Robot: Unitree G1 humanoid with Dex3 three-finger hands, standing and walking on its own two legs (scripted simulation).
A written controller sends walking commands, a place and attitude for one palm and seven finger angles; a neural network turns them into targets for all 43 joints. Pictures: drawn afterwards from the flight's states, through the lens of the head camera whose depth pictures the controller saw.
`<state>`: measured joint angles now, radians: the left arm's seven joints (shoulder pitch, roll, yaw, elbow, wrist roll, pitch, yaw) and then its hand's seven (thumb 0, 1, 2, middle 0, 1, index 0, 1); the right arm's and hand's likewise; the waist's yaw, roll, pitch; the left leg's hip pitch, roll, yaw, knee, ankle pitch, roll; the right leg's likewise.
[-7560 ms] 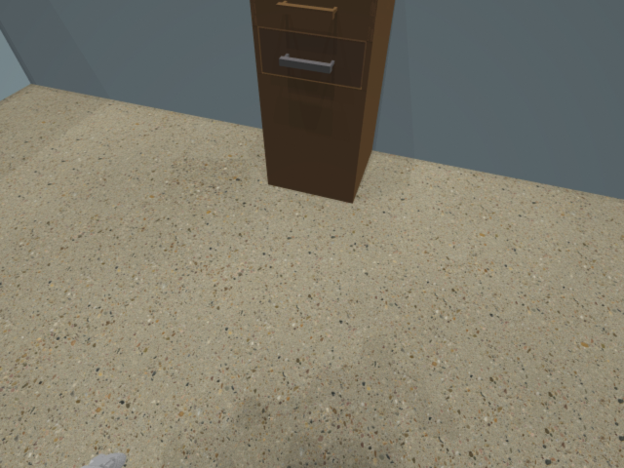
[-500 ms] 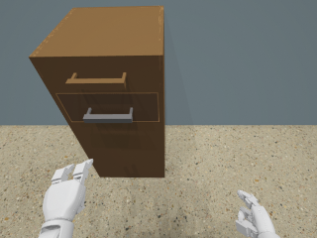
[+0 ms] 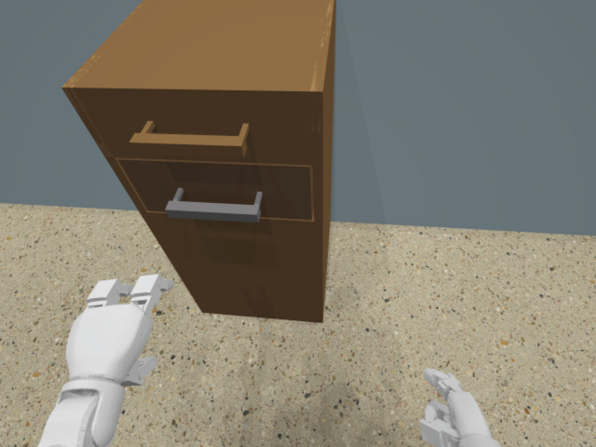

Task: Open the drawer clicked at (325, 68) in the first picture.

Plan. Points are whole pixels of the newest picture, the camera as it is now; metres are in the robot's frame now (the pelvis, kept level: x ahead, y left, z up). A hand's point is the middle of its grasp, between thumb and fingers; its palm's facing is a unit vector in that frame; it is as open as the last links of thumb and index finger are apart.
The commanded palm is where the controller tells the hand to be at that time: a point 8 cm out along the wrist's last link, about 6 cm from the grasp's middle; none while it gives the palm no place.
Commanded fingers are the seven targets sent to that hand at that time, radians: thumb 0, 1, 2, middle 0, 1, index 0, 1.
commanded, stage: raise the hand with hooked fingers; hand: left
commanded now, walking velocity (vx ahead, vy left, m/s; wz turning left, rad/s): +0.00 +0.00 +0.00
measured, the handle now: (216, 203) +0.56 +0.24 -0.08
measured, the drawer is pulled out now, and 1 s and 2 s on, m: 0.00 0.00 0.00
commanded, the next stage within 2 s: move the hooked fingers above the handle in 1.08 s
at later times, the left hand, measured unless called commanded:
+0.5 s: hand (134, 273) +0.30 +0.25 +0.08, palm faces +0.06 -0.06 -1.00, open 13.6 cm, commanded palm +0.28 +0.25 +0.14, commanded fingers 0.00 -0.50 0.30 -0.30 -1.20 -0.30 -1.20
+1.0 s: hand (127, 262) +0.30 +0.25 +0.10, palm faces +0.02 -0.08 -1.00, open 13.9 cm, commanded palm +0.28 +0.26 +0.16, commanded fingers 0.00 -0.50 0.30 -0.30 -1.20 -0.30 -1.20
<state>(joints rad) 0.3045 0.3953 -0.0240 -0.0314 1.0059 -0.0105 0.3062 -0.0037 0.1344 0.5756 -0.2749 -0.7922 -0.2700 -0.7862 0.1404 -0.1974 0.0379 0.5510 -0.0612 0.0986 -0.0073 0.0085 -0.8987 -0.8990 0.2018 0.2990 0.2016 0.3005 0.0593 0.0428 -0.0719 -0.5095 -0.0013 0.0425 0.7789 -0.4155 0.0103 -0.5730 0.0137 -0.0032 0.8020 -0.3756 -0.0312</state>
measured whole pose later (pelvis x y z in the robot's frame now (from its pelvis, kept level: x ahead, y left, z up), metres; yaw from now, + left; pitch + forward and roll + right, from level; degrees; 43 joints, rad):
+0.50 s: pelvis +0.02 +0.01 +0.02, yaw +0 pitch +5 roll +1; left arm 0.04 0.43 -0.07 0.03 0.99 0.04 0.19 -0.01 -0.42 0.34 -0.32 -1.15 -0.31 -1.15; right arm 0.10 -0.24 -0.01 0.58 -0.02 0.11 -0.01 0.01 -0.90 -0.90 0.20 0.30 0.20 0.30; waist 0.08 0.06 -0.05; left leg -0.32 -0.02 0.04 0.60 -0.36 0.02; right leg -0.39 0.00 0.00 0.63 -0.33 -0.02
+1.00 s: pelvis +0.00 +0.01 +0.03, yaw +1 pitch +3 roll +1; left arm -0.06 0.47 -0.05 0.08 0.95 -0.07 0.09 -0.01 -0.49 0.30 -0.32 -1.20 -0.32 -1.20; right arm 0.17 -0.26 -0.03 0.61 -0.01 0.12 -0.01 0.01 -0.90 -0.90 0.20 0.30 0.20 0.30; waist 0.08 0.06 -0.01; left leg -0.28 -0.02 0.04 0.51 -0.29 0.03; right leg -0.34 0.00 0.00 0.54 -0.26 -0.01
